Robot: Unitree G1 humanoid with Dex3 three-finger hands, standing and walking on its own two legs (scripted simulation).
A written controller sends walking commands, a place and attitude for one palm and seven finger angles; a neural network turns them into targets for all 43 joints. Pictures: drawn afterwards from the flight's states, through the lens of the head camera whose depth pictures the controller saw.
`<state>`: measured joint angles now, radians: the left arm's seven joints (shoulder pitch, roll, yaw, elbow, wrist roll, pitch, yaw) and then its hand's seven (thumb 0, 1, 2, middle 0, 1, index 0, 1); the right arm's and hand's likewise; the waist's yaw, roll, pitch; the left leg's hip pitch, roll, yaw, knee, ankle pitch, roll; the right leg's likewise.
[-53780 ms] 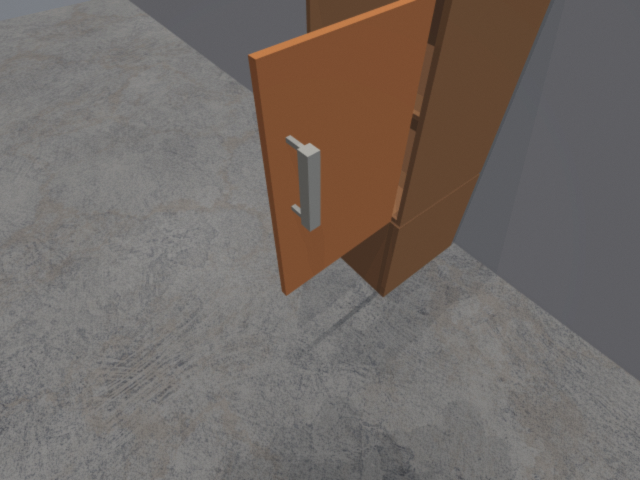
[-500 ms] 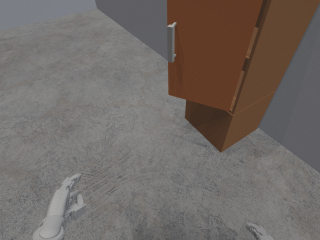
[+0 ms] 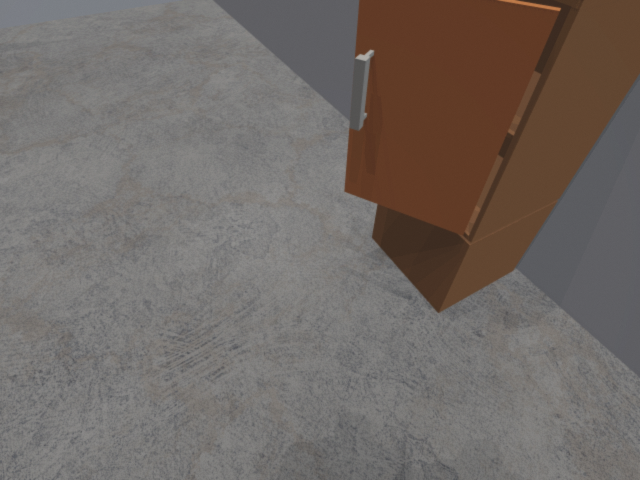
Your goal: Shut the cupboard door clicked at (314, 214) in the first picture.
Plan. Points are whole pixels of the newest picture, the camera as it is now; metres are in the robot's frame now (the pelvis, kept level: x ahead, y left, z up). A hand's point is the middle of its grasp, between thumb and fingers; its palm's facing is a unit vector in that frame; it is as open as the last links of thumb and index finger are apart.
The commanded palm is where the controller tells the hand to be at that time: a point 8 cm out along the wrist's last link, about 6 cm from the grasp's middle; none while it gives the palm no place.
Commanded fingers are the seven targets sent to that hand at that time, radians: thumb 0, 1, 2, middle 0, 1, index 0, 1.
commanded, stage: let the arm hang, fingers relaxed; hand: left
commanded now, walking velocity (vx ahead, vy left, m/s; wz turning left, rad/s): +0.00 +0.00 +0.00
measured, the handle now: (363, 90) +0.95 -0.05 +0.01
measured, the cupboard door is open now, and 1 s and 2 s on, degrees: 31 31 31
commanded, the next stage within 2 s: look to check the result in 0.44 s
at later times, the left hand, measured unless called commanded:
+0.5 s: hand out of the picture -0.02 +0.17 -0.18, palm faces +0.02 -0.99 -0.15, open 7.4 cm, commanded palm none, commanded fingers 0.00 0.90 0.90 -0.20 -0.30 -0.20 -0.30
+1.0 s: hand out of the picture -0.01 +0.19 -0.18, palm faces +0.00 -0.98 -0.17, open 7.4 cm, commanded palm none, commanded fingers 0.00 0.90 0.90 -0.20 -0.30 -0.20 -0.30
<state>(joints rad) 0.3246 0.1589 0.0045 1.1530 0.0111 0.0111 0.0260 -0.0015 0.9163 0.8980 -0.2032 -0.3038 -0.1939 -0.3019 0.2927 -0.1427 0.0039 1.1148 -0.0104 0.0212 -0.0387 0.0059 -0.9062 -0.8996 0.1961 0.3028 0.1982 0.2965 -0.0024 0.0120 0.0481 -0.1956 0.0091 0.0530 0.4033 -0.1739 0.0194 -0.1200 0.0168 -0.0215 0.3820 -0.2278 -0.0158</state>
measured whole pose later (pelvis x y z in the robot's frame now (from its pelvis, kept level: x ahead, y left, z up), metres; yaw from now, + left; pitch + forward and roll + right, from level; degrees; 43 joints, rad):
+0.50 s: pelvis +0.01 +0.02 +0.00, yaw -1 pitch -2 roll +0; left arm 0.33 0.11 0.00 1.16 0.01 -0.01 0.04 0.00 0.91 0.90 -0.20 -0.30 -0.19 -0.30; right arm 0.33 -0.11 0.01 1.14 -0.01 0.00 -0.04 0.00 -0.90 -0.90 0.20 0.30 0.20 0.30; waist -0.01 -0.01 0.03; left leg -0.18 -0.01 0.08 0.40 -0.19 0.04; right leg -0.12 -0.01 0.00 0.40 -0.25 0.01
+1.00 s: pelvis +0.01 +0.03 +0.00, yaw -1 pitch -2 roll +0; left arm 0.31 0.13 0.00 1.16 0.02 0.00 0.04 0.00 0.91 0.90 -0.20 -0.30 -0.19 -0.30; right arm 0.31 -0.13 0.00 1.13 -0.01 0.00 -0.04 0.00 -0.90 -0.90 0.20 0.30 0.20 0.30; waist -0.01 -0.01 0.04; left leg -0.17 -0.03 0.09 0.38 -0.19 0.06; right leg -0.11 -0.02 0.02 0.40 -0.25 0.02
